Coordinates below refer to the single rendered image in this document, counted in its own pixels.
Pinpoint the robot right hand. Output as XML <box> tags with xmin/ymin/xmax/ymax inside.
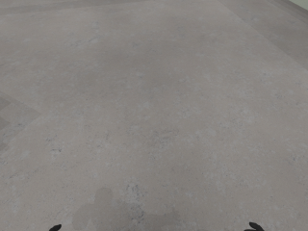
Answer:
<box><xmin>244</xmin><ymin>221</ymin><xmax>265</xmax><ymax>231</ymax></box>

